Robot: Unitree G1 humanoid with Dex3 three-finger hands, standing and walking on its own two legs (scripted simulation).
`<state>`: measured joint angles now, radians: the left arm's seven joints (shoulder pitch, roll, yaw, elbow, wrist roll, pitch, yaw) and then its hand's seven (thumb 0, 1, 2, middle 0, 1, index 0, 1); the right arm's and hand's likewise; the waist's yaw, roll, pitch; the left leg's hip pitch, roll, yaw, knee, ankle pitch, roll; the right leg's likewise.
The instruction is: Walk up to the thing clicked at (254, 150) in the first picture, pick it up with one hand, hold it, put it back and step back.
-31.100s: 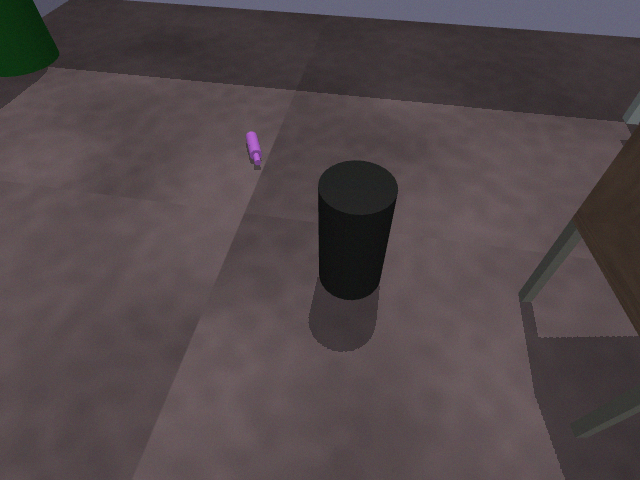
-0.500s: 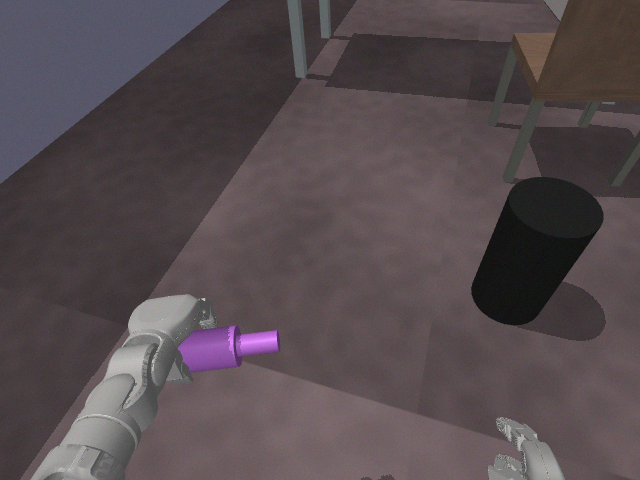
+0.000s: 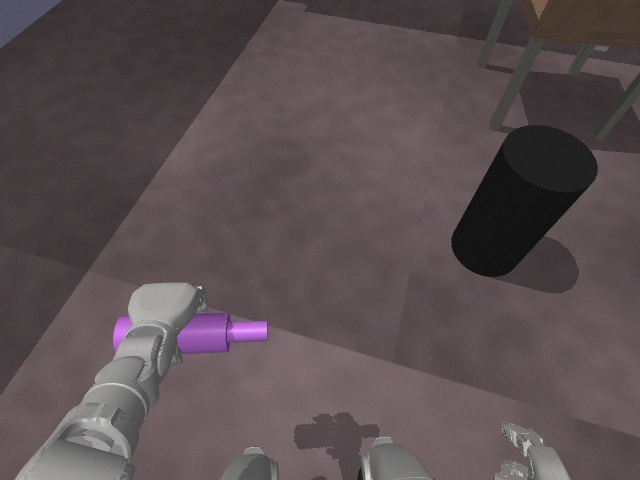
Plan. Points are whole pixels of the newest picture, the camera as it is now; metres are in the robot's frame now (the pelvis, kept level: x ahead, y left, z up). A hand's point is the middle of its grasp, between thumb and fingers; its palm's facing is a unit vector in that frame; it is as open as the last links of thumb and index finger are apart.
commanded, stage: crouch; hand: left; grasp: from above
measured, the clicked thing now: (195, 333) +0.34 +0.19 -0.14
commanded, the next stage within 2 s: lower in 1.58 s
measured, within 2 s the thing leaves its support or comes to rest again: neither
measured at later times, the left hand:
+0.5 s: hand (215, 336) +0.40 +0.20 -0.34, palm faces -0.46 +0.01 -0.89, open 8.8 cm
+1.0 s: hand (228, 337) +0.45 +0.21 -0.48, palm faces -0.45 -0.01 -0.89, open 8.8 cm
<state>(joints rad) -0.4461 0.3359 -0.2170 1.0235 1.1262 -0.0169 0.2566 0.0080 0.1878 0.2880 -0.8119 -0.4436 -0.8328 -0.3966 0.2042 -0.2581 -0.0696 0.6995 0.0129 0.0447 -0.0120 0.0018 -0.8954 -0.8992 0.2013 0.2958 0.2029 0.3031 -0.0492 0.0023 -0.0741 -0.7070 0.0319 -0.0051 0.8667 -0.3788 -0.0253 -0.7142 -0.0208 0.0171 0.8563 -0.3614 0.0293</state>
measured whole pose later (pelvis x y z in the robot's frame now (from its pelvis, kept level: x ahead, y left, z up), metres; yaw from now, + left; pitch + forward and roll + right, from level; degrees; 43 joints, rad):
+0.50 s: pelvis -0.05 +0.01 -0.21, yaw -1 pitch +35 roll -2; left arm -0.86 0.45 -0.06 1.33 1.12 0.01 0.34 0.01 0.19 0.31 -0.81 -0.42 -0.83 -0.38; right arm 0.24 -0.21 -0.03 0.74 -0.06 -0.02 -0.01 0.00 -0.89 -0.90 0.20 0.30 0.20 0.30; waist -0.20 0.06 -0.19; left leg -1.77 0.02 -0.05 1.78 -0.63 -0.01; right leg -1.76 -0.01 0.02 1.73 -0.60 0.04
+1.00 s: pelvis -0.05 +0.00 -0.32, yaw -3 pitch +39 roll -4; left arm -1.01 0.58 0.02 1.40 1.20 -0.05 0.36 0.01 0.19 0.32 -0.82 -0.40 -0.84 -0.35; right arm 0.17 -0.26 -0.01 0.71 -0.12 -0.05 0.10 0.00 -0.91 -0.90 0.20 0.30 0.20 0.30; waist -0.25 0.03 -0.12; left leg -2.11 0.01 -0.11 2.14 -0.71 -0.04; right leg -2.09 0.00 -0.01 2.09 -0.67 0.04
